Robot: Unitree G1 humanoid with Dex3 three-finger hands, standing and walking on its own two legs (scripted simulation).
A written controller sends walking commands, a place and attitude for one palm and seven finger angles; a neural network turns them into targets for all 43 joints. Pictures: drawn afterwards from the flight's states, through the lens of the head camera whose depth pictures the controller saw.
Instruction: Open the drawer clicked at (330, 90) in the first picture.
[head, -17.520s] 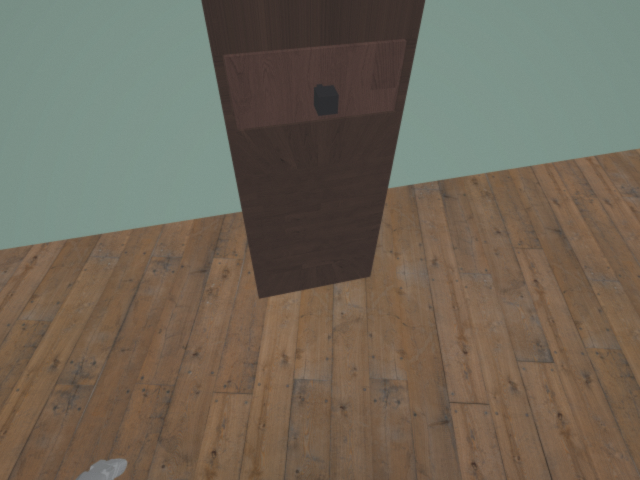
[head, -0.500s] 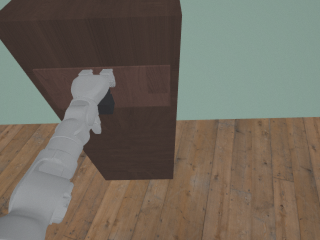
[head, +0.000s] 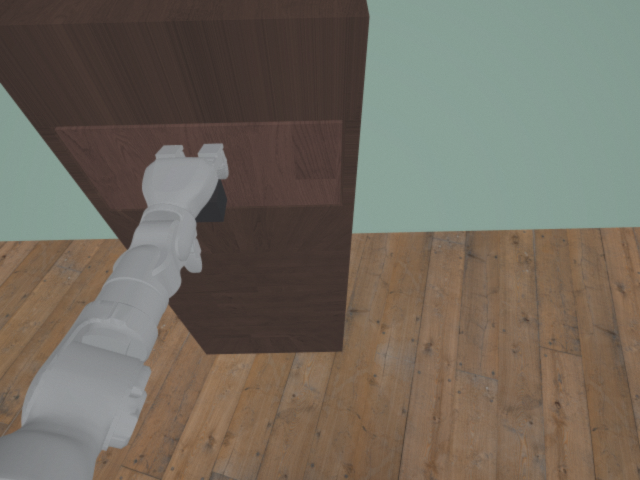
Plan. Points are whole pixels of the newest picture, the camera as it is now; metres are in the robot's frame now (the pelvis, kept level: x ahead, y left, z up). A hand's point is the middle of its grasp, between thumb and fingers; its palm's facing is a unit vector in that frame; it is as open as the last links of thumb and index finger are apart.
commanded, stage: lower the fingers behind the handle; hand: left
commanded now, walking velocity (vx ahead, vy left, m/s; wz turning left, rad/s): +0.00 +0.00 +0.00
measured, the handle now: (209, 190) +0.50 +0.17 +0.05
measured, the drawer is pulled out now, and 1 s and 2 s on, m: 0.00 0.00 0.05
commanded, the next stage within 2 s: close the thumb around the handle in 0.56 s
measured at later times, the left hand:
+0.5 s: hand (211, 216) +0.46 +0.16 +0.04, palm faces -0.02 -0.02 -1.00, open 13.8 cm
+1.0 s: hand (202, 217) +0.46 +0.17 +0.04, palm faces -0.01 -0.02 -1.00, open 10.6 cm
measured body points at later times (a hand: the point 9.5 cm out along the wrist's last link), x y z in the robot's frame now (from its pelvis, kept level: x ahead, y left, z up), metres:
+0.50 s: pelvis +0.00 +0.00 +0.00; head +0.06 -0.02 +0.44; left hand +0.46 +0.16 +0.10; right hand +0.04 -0.27 -0.14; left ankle -0.03 +0.10 -0.72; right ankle -0.01 -0.11 -0.72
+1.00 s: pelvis +0.00 -0.01 +0.00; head +0.06 -0.02 +0.44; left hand +0.45 +0.17 +0.10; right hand +0.06 -0.28 -0.14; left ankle -0.02 +0.10 -0.72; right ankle -0.01 -0.11 -0.72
